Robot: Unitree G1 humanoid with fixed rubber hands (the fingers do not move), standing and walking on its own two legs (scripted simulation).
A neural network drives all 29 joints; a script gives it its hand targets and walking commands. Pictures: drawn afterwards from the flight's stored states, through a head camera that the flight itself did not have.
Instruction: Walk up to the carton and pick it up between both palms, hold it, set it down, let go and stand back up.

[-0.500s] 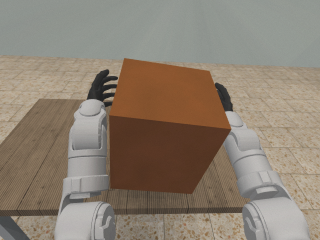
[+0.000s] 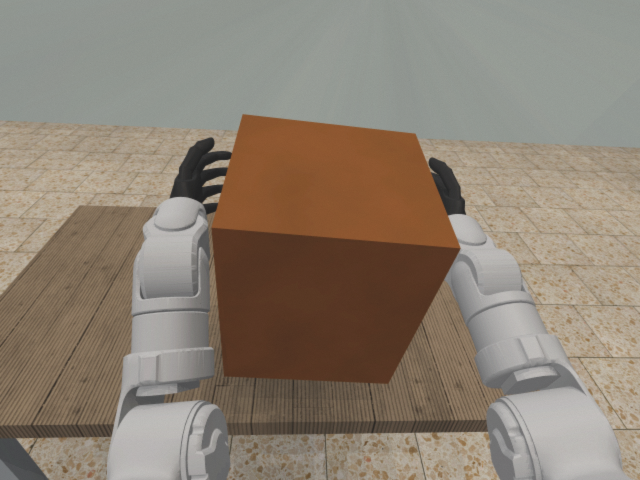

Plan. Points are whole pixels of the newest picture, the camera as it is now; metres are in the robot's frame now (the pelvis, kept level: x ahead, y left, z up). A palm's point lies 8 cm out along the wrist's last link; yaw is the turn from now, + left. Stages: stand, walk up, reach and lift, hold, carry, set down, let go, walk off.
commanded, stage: reach and lift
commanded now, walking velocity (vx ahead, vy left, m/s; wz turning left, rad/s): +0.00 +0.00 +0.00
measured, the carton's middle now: (319, 255) +0.35 +0.00 +0.18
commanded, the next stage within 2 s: hold in 0.20 s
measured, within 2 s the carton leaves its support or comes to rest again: neither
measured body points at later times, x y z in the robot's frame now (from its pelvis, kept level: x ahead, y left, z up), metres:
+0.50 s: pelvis +0.00 +0.00 +0.00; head -0.08 +0.02 +0.44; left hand +0.37 +0.16 +0.27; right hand +0.38 -0.15 +0.25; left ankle +0.02 +0.13 -0.75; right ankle -0.01 -0.12 -0.75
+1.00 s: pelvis +0.00 +0.00 +0.00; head -0.08 +0.02 +0.44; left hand +0.38 +0.16 +0.27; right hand +0.39 -0.15 +0.25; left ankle +0.02 +0.13 -0.75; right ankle -0.01 -0.12 -0.75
